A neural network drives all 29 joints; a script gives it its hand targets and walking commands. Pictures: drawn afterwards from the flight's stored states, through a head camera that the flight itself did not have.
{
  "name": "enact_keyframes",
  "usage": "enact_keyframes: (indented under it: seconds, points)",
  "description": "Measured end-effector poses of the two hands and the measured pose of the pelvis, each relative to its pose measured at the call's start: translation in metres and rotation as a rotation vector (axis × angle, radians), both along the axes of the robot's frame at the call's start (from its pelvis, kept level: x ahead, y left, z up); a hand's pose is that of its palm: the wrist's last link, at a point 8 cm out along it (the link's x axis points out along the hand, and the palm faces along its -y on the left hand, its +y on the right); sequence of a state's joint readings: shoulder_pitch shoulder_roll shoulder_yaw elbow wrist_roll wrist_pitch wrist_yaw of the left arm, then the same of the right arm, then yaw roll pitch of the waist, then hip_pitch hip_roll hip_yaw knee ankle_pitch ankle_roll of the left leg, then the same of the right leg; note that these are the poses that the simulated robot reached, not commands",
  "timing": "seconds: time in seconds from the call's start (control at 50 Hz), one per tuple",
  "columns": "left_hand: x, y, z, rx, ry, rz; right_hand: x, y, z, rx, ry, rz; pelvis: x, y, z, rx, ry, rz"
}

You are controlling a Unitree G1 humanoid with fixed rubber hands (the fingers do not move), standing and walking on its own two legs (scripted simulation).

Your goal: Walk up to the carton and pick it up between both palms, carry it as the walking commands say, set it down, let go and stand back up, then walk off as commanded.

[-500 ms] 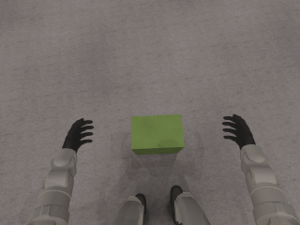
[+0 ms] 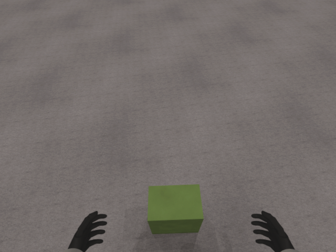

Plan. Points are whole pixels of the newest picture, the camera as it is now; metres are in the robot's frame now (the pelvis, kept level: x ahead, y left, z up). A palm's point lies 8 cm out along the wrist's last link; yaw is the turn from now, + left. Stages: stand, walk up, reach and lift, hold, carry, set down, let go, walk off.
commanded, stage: let go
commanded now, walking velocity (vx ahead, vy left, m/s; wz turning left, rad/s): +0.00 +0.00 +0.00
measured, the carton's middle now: (174, 210) +0.42 +0.01 -0.64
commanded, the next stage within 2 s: stand in 0.30 s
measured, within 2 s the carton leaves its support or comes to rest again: neither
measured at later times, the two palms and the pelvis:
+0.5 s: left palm out of the picture +0.15 +0.28 -0.08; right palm out of the picture +0.15 -0.28 -0.08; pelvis +0.01 +0.00 +0.00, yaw +0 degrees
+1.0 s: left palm out of the picture +0.14 +0.30 -0.09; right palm out of the picture +0.13 -0.29 -0.09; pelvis +0.02 +0.01 +0.00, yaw +0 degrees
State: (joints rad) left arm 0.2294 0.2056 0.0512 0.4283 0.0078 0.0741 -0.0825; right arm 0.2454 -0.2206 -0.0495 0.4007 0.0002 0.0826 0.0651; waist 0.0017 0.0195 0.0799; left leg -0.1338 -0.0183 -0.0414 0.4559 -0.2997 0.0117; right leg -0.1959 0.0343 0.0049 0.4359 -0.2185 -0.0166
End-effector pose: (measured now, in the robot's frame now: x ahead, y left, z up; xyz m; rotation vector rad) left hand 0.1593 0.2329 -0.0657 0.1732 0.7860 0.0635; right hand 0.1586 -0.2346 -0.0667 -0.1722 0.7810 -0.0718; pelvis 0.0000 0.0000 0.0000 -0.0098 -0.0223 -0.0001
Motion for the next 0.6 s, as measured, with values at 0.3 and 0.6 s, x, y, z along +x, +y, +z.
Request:
enact_keyframes:
  seconds: [0.3,0.6]
  points:
    - [0.002,-0.004,0.001,0.013,0.018,-0.004,0.0,0.002,0.0,0.001,0.012,0.005,-0.003,-0.002,-0.001,0.0,-0.078,0.008]
    - [-0.009,0.059,-0.015,0.198,0.106,0.055,-0.013,-0.054,-0.015,-0.206,0.125,-0.048,0.016,0.002,-0.003,0.004,0.017,0.0]
